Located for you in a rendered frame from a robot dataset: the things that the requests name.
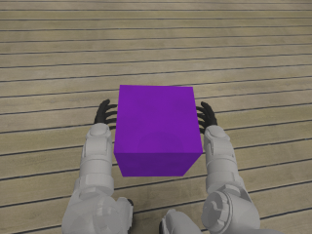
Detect robot right upper arm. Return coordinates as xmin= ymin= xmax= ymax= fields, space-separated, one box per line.
xmin=201 ymin=190 xmax=285 ymax=234

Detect robot left forearm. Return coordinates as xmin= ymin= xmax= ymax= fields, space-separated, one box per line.
xmin=61 ymin=123 xmax=114 ymax=234

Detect left robot shin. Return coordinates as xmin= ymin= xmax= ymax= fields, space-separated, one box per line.
xmin=117 ymin=197 xmax=131 ymax=230

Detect robot left upper arm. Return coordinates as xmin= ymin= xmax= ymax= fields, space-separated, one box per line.
xmin=61 ymin=194 xmax=122 ymax=234

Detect left robot hand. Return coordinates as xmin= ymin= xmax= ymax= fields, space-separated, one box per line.
xmin=94 ymin=99 xmax=118 ymax=131

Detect carton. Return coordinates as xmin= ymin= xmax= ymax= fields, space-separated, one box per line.
xmin=113 ymin=85 xmax=203 ymax=177

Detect left robot thigh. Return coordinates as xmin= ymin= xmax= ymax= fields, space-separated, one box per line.
xmin=116 ymin=201 xmax=134 ymax=234

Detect robot right forearm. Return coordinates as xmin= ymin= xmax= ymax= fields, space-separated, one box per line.
xmin=203 ymin=125 xmax=253 ymax=203

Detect right robot hand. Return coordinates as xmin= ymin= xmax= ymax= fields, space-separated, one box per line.
xmin=196 ymin=101 xmax=218 ymax=135

